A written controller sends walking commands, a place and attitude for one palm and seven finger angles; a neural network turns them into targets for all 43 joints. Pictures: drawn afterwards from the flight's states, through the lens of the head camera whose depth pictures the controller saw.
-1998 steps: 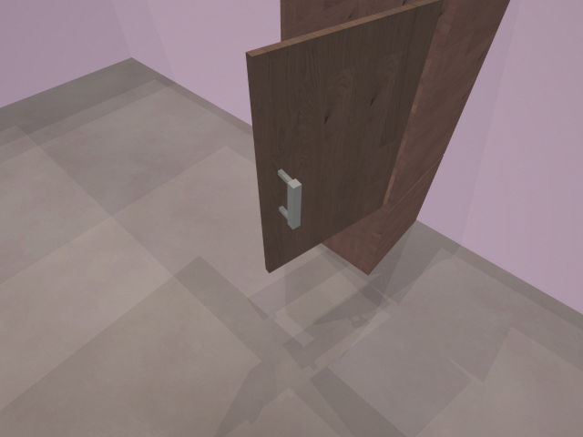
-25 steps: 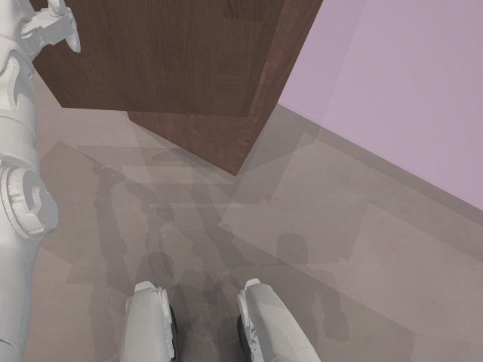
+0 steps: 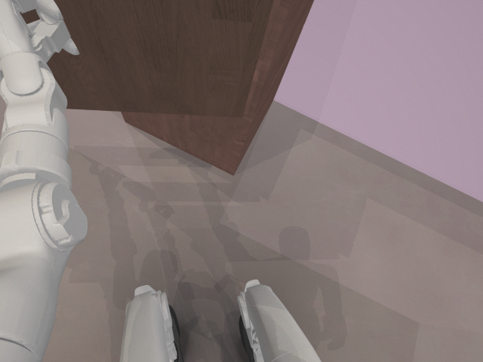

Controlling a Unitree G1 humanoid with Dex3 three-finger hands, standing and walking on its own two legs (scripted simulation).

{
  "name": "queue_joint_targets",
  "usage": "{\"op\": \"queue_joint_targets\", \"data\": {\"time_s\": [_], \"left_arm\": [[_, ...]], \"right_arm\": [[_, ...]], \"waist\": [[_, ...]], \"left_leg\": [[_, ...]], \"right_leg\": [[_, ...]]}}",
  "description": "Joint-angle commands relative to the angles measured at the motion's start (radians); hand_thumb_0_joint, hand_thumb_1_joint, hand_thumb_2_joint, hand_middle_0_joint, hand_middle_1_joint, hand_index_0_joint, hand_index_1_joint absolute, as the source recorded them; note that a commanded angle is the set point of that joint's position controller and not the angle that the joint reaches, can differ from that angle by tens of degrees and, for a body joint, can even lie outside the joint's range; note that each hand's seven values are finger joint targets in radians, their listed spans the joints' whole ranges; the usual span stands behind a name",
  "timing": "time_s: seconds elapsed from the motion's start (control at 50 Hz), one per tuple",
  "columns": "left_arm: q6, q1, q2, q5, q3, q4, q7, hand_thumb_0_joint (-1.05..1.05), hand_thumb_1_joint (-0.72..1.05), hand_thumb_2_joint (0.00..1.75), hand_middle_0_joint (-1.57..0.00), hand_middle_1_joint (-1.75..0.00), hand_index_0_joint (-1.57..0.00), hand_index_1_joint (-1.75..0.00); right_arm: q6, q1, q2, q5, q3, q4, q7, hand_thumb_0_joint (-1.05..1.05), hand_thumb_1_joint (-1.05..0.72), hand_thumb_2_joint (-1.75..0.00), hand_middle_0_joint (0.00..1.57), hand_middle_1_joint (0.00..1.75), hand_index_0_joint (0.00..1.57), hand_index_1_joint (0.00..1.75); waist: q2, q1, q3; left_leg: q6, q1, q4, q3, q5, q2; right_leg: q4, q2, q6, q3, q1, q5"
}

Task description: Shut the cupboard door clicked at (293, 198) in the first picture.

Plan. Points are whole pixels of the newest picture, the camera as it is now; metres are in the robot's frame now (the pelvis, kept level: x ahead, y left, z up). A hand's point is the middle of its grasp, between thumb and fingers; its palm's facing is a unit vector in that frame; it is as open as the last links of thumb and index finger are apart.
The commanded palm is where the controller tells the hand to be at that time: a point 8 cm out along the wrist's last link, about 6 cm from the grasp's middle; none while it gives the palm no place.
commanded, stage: pull the fist back off the door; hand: left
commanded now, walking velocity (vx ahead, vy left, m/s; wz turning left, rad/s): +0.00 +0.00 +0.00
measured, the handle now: out of the picture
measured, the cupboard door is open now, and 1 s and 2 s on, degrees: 27 27 27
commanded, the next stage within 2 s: draw the hand back to the body in 0.60 s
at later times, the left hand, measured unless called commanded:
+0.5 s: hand (71, 75) +0.51 +0.15 +0.09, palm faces +0.23 -0.97 -0.01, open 3.1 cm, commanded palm +0.47 +0.18 +0.09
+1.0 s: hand (23, 101) +0.44 +0.18 +0.14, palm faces +0.25 -0.97 -0.02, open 3.1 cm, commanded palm +0.39 +0.21 +0.15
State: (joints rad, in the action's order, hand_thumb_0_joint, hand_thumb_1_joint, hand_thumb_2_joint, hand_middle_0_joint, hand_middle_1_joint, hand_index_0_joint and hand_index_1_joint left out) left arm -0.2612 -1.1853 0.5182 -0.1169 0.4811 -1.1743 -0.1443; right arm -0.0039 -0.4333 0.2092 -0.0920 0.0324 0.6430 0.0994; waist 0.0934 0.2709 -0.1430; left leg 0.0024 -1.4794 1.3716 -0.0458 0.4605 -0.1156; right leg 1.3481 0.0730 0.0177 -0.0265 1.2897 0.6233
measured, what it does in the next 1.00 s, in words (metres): rises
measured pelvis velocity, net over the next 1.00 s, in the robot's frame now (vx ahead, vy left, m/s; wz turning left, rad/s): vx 0.02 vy -0.02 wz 0.06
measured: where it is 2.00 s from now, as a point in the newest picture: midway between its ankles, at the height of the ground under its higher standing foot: (215, 355)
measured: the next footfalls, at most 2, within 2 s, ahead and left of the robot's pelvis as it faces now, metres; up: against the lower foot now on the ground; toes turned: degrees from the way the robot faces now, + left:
none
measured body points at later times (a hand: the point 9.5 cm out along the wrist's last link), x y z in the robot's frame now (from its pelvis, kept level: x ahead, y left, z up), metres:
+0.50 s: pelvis +0.02 -0.01 +0.04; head +0.15 +0.01 +0.47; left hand +0.49 +0.20 +0.10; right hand +0.06 -0.28 -0.08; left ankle +0.07 +0.13 -0.59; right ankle +0.00 -0.14 -0.59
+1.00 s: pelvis +0.02 -0.02 +0.07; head +0.11 -0.02 +0.51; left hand +0.43 +0.23 +0.14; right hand +0.06 -0.26 -0.06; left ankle +0.07 +0.13 -0.59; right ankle +0.00 -0.14 -0.59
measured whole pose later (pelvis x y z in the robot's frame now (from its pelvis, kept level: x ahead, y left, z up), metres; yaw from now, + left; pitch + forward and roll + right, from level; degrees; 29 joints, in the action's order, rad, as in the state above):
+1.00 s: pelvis +0.02 -0.02 +0.07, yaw +4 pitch +18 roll -1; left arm -0.40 -0.54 0.24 0.12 0.29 -0.78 -0.04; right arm -0.08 -0.38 0.23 0.00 -0.02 0.64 0.02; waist 0.06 0.09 -0.14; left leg 0.02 -0.98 1.05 0.01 0.39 -0.08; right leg 1.08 0.04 0.00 0.01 0.83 0.56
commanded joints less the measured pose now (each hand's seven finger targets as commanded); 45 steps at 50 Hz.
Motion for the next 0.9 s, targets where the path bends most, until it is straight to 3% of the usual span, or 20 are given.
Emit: {"op": "queue_joint_targets", "data": {"time_s": [0.0,0.06,0.08,0.1,0.14,0.2,0.24,0.28,0.32,0.34,0.44,0.46,0.48,0.56,0.68,0.7,0.74,0.76,0.82,0.88], "left_arm": [[-0.128,-0.489,0.194,0.042,-0.046,0.226,0.045,0.00,0.90,0.90,-1.30,-1.50,-1.30,-1.50],[-0.144,-0.435,0.153,0.056,-0.060,0.178,0.047,0.00,0.90,0.90,-1.30,-1.50,-1.30,-1.50],[-0.150,-0.396,0.114,0.061,-0.081,0.166,0.046,0.00,0.90,0.90,-1.30,-1.50,-1.30,-1.50],[-0.157,-0.361,0.095,0.075,-0.078,0.160,0.045,0.00,0.90,0.90,-1.30,-1.50,-1.30,-1.50],[-0.175,-0.301,0.082,0.079,-0.080,0.135,0.047,0.00,0.90,0.90,-1.30,-1.50,-1.30,-1.50],[-0.202,-0.230,-0.017,0.091,-0.143,0.156,0.051,0.00,0.90,0.90,-1.30,-1.50,-1.30,-1.50],[-0.227,-0.215,-0.001,0.102,-0.121,0.198,0.048,0.00,0.90,0.90,-1.30,-1.50,-1.30,-1.50],[-0.248,-0.203,-0.041,0.115,-0.143,0.247,0.047,0.00,0.90,0.90,-1.30,-1.50,-1.30,-1.50],[-0.272,-0.172,-0.012,0.115,-0.120,0.286,0.040,0.00,0.90,0.90,-1.30,-1.50,-1.30,-1.50],[-0.282,-0.169,-0.038,0.113,-0.142,0.311,0.037,0.00,0.90,0.90,-1.30,-1.50,-1.30,-1.50],[-0.319,-0.119,-0.093,0.117,-0.182,0.357,0.025,0.00,0.90,0.90,-1.30,-1.50,-1.30,-1.50],[-0.320,-0.122,-0.112,0.121,-0.196,0.354,0.025,0.00,0.90,0.90,-1.30,-1.50,-1.30,-1.50],[-0.321,-0.085,-0.098,0.119,-0.180,0.334,0.022,0.00,0.90,0.90,-1.30,-1.50,-1.30,-1.50],[-0.325,-0.151,-0.113,0.119,-0.206,0.295,0.017,0.00,0.90,0.90,-1.30,-1.50,-1.30,-1.50],[-0.328,-0.160,-0.088,0.121,-0.187,0.208,0.022,0.00,0.90,0.90,-1.30,-1.50,-1.30,-1.50],[-0.323,-0.148,-0.071,0.122,-0.173,0.191,0.024,0.00,0.90,0.90,-1.30,-1.50,-1.30,-1.50],[-0.327,-0.061,0.004,0.136,-0.100,0.275,0.036,0.00,0.90,0.90,-1.30,-1.50,-1.30,-1.50],[-0.323,-0.008,0.000,0.144,-0.100,0.328,0.049,0.00,0.90,0.90,-1.30,-1.50,-1.30,-1.50],[-0.280,0.170,-0.014,0.174,-0.110,0.444,0.085,0.00,0.90,0.90,-1.30,-1.50,-1.30,-1.50],[-0.221,0.232,-0.077,0.221,-0.169,0.578,0.108,0.00,0.90,0.90,-1.30,-1.50,-1.30,-1.50]], "right_arm": [[0.004,-0.215,0.219,0.012,-0.089,-0.006,-0.021,0.00,-0.90,-0.90,0.20,0.30,0.20,0.30],[0.001,-0.217,0.213,0.010,-0.088,0.004,-0.024,0.00,-0.90,-0.90,0.20,0.30,0.20,0.30],[-0.001,-0.212,0.209,0.010,-0.090,0.000,-0.023,0.00,-0.90,-0.90,0.20,0.30,0.20,0.30],[-0.002,-0.210,0.209,0.009,-0.093,-0.001,-0.022,0.00,-0.90,-0.90,0.20,0.30,0.20,0.30],[-0.010,-0.199,0.207,0.009,-0.093,-0.005,-0.022,0.00,-0.90,-0.90,0.20,0.30,0.20,0.30],[-0.021,-0.178,0.200,0.012,-0.103,-0.016,-0.015,0.00,-0.90,-0.90,0.20,0.30,0.20,0.30],[-0.027,-0.166,0.201,0.013,-0.109,-0.020,-0.018,0.00,-0.90,-0.90,0.20,0.30,0.20,0.30],[-0.031,-0.149,0.196,0.014,-0.114,-0.025,-0.017,0.00,-0.90,-0.90,0.20,0.30,0.20,0.30],[-0.036,-0.137,0.197,0.014,-0.116,-0.027,-0.022,0.00,-0.90,-0.90,0.20,0.30,0.20,0.30],[-0.037,-0.125,0.192,0.016,-0.118,-0.028,-0.022,0.00,-0.90,-0.90,0.20,0.30,0.20,0.30],[-0.042,-0.084,0.185,0.022,-0.124,-0.033,-0.030,0.00,-0.90,-0.90,0.20,0.30,0.20,0.30],[-0.043,-0.075,0.183,0.022,-0.124,-0.028,-0.032,0.00,-0.90,-0.90,0.20,0.30,0.20,0.30],[-0.045,-0.075,0.184,0.024,-0.124,-0.030,-0.035,0.00,-0.90,-0.90,0.20,0.30,0.20,0.30],[-0.044,-0.051,0.181,0.026,-0.118,-0.021,-0.047,0.00,-0.90,-0.90,0.20,0.30,0.20,0.30],[-0.037,-0.033,0.186,0.023,-0.110,-0.021,-0.056,0.00,-0.90,-0.90,0.20,0.30,0.20,0.30],[-0.037,-0.031,0.185,0.023,-0.108,-0.023,-0.057,0.00,-0.90,-0.90,0.20,0.30,0.20,0.30],[-0.041,-0.027,0.188,0.028,-0.109,-0.053,-0.058,0.00,-0.90,-0.90,0.20,0.30,0.20,0.30],[-0.045,-0.019,0.182,0.033,-0.107,-0.073,-0.058,0.00,-0.90,-0.90,0.20,0.30,0.20,0.30],[-0.057,-0.014,0.175,0.056,-0.106,-0.111,-0.062,0.00,-0.90,-0.90,0.20,0.30,0.20,0.30],[-0.055,0.007,0.168,0.088,-0.105,-0.131,-0.079,0.00,-0.90,-0.90,0.20,0.30,0.20,0.30]], "waist": [[0.146,0.003,-0.636],[0.125,-0.006,-0.573],[0.120,-0.008,-0.557],[0.083,-0.011,-0.551],[0.083,-0.024,-0.521],[0.062,-0.033,-0.495],[0.062,-0.050,-0.522],[0.059,-0.054,-0.527],[0.061,-0.076,-0.549],[0.079,-0.074,-0.552],[0.046,-0.086,-0.549],[0.036,-0.077,-0.528],[0.007,-0.090,-0.516],[-0.025,-0.060,-0.455],[-0.031,-0.061,-0.458],[-0.031,-0.067,-0.460],[0.003,-0.136,-0.569],[0.023,-0.162,-0.601],[-0.022,-0.193,-0.599],[-0.090,-0.176,-0.493]], "left_leg": [[-0.029,0.756,-0.148,-0.054,-0.314,0.047],[-0.031,0.749,-0.163,-0.043,-0.308,0.051],[-0.030,0.754,-0.171,-0.038,-0.311,0.054],[-0.033,0.745,-0.171,-0.031,-0.318,0.058],[-0.029,0.740,-0.180,-0.022,-0.332,0.061],[-0.028,0.751,-0.195,-0.011,-0.327,0.071],[-0.028,0.768,-0.195,-0.003,-0.348,0.076],[-0.027,0.786,-0.202,0.003,-0.353,0.081],[-0.026,0.795,-0.202,0.008,-0.375,0.084],[-0.023,0.818,-0.206,0.009,-0.387,0.084],[-0.020,0.841,-0.219,0.012,-0.365,0.090],[-0.022,0.835,-0.220,0.016,-0.350,0.091],[-0.020,0.825,-0.231,0.013,-0.332,0.090],[-0.027,0.777,-0.230,0.015,-0.261,0.094],[-0.028,0.745,-0.226,0.009,-0.221,0.094],[-0.029,0.726,-0.221,0.013,-0.209,0.095],[-0.024,0.788,-0.248,0.023,-0.271,0.096],[-0.021,0.818,-0.263,0.029,-0.304,0.098],[-0.023,0.858,-0.315,0.040,-0.341,0.100],[-0.031,0.862,-0.380,0.054,-0.272,0.101]], "right_leg": [[-0.253,0.016,-0.034,-0.029,-0.159,-0.342],[-0.271,0.012,-0.035,-0.028,-0.165,-0.346],[-0.277,0.012,-0.034,-0.029,-0.169,-0.353],[-0.283,0.011,-0.032,-0.027,-0.189,-0.374],[-0.283,0.006,-0.034,-0.026,-0.202,-0.400],[-0.297,0.004,-0.033,-0.024,-0.222,-0.416],[-0.293,-0.001,-0.033,-0.018,-0.251,-0.452],[-0.298,-0.003,-0.031,-0.016,-0.269,-0.471],[-0.287,-0.007,-0.032,-0.009,-0.301,-0.508],[-0.288,-0.009,-0.031,-0.010,-0.295,-0.518],[-0.297,-0.011,-0.028,-0.007,-0.312,-0.510],[-0.306,-0.013,-0.025,-0.003,-0.311,-0.507],[-0.309,-0.012,-0.025,-0.006,-0.320,-0.486],[-0.325,-0.019,-0.017,0.006,-0.296,-0.439],[-0.321,-0.021,-0.019,0.008,-0.269,-0.380],[-0.322,-0.021,-0.019,0.014,-0.276,-0.374],[-0.315,-0.021,-0.024,0.017,-0.370,-0.433],[-0.317,-0.020,-0.027,0.016,-0.415,-0.469],[-0.355,-0.014,-0.024,0.014,-0.526,-0.544],[-0.439,-0.010,-0.010,0.016,-0.581,-0.519]]}}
